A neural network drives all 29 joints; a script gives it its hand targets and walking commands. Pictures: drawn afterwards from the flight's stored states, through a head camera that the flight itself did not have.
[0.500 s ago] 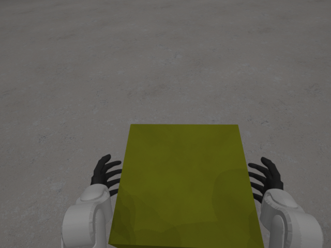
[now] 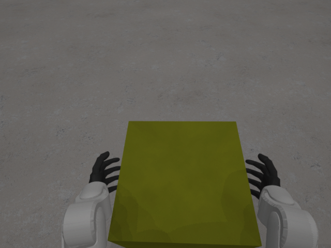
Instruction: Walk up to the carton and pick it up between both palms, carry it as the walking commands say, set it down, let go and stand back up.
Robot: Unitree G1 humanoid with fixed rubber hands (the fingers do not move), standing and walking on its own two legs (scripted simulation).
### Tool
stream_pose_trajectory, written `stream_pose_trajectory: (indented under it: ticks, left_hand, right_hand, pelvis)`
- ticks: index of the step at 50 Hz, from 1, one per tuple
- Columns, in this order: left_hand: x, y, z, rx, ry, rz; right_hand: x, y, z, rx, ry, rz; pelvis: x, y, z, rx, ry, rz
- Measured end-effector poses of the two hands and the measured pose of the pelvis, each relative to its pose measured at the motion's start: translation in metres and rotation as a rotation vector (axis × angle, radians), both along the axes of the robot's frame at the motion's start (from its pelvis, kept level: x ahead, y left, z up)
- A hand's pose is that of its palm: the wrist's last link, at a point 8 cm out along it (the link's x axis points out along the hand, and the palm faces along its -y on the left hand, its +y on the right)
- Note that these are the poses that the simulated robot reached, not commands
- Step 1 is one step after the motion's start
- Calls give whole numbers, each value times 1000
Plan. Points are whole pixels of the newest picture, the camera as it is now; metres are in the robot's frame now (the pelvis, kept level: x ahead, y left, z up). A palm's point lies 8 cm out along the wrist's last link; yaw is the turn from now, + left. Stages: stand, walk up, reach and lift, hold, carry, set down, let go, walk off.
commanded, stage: carry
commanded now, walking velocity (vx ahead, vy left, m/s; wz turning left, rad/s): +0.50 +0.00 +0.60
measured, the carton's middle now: (181, 184) +0.29 -0.02 +0.00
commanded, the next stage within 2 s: none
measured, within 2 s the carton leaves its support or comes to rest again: neither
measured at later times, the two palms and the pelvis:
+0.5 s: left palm (84, 102) +0.48 +0.24 +0.10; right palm (192, 76) +0.63 -0.07 +0.09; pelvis +0.34 -0.01 +0.01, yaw +23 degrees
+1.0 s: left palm (53, 61) +0.76 +0.44 +0.06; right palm (136, 39) +0.94 +0.14 +0.07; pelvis +0.64 +0.17 -0.01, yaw +34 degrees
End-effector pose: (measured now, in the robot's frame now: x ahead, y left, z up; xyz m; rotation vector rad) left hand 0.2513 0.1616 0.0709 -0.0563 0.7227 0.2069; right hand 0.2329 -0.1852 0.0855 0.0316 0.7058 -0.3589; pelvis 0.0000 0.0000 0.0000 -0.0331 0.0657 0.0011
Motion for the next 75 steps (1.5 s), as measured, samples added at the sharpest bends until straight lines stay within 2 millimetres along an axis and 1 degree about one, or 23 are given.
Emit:
stream_pose_trajectory:
  ticks: [5,8,11,15,17,20,24,28,32,36,39,41,43,45,49,53,56,59,61,64,66,69,75]
  left_hand:
    - [45,19,7,-22,-38,107]
    - [76,28,10,-25,-60,170]
    - [113,34,9,-15,-79,218]
    - [167,38,6,19,-96,264]
    - [190,44,7,49,-78,286]
    - [208,57,11,55,-37,359]
    - [226,76,26,74,-22,469]
    - [258,97,38,91,-23,541]
    - [303,122,45,106,-41,567]
    - [358,154,41,118,-63,557]
    - [401,184,30,114,-72,541]
    - [430,206,18,97,-85,533]
    - [456,225,5,58,-64,535]
    - [476,239,-3,45,-15,535]
    - [503,271,-7,34,33,571]
    - [523,304,-3,22,4,656]
    - [539,327,3,22,-27,731]
    - [562,350,7,29,-55,797]
    - [581,365,8,38,-71,830]
    - [616,388,8,60,-95,872]
    - [637,403,9,88,-84,888]
    - [651,424,13,82,-39,939]
    - [659,459,32,86,-13,1081]
  right_hand:
    - [83,20,17,-24,-37,108]
    - [135,31,20,-28,-59,172]
    - [186,38,15,-16,-77,218]
    - [255,44,-1,24,-93,258]
    - [287,52,-7,55,-76,280]
    - [330,72,-6,61,-36,352]
    - [384,104,2,77,-20,463]
    - [438,136,9,92,-22,537]
    - [490,165,10,109,-41,561]
    - [542,195,3,123,-64,549]
    - [580,223,-6,123,-72,531]
    - [606,243,-11,105,-84,522]
    - [632,261,-15,64,-64,527]
    - [654,277,-20,49,-15,528]
    - [695,317,-19,31,32,568]
    - [740,366,-7,14,2,657]
    - [777,404,2,13,-30,732]
    - [816,441,7,20,-58,798]
    - [843,463,6,31,-74,831]
    - [887,495,0,57,-95,869]
    - [913,517,-6,84,-86,887]
    - [939,551,-5,81,-41,935]
    - [974,625,9,86,-15,1075]
  pelvis:
    - [63,-7,6,-33,4,73]
    - [105,-12,4,-42,14,116]
    - [151,-16,-3,-36,26,155]
    - [219,-17,-19,4,24,239]
    - [245,-16,-18,-9,26,282]
    - [281,-16,-8,2,26,344]
    - [329,-12,5,41,12,396]
    - [377,1,13,88,5,429]
    - [426,23,12,122,1,452]
    - [476,55,0,129,-2,469]
    - [517,87,-13,110,-22,478]
    - [547,109,-25,82,-33,466]
    - [569,122,-27,83,-8,499]
    - [589,136,-22,73,6,527]
    - [628,162,-9,42,13,580]
    - [671,184,-1,12,13,642]
    - [709,201,2,-4,12,686]
    - [750,219,0,-13,15,727]
    - [780,233,-4,-14,19,751]
    - [827,257,-17,13,20,811]
    - [852,272,-20,3,17,854]
    - [880,290,-11,0,27,925]
    - [931,331,8,46,25,1009]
